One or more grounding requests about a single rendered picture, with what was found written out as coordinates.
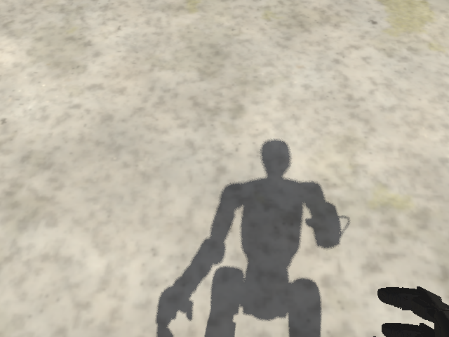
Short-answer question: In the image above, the right robot hand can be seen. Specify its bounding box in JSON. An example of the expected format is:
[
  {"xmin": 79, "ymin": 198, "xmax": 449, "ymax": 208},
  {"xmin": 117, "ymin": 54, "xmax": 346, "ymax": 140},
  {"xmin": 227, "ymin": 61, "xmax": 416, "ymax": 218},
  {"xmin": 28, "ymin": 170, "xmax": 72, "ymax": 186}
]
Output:
[{"xmin": 373, "ymin": 286, "xmax": 449, "ymax": 337}]

